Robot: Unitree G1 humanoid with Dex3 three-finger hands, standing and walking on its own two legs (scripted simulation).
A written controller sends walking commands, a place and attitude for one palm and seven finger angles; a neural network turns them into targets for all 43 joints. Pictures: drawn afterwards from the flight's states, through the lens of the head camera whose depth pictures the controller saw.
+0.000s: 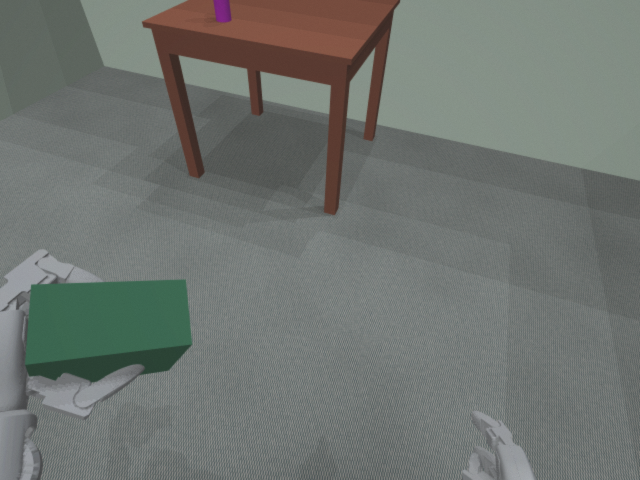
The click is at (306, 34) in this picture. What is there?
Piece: table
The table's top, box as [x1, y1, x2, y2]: [142, 0, 399, 64]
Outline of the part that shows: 144,27 351,64 394,9 399,0 229,0 231,11 231,20 229,22 218,22 215,20 212,0 187,0 142,21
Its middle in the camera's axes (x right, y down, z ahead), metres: -0.16 -0.97 +1.64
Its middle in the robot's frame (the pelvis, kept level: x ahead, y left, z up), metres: +1.87 +0.25 -0.05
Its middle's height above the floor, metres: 0.72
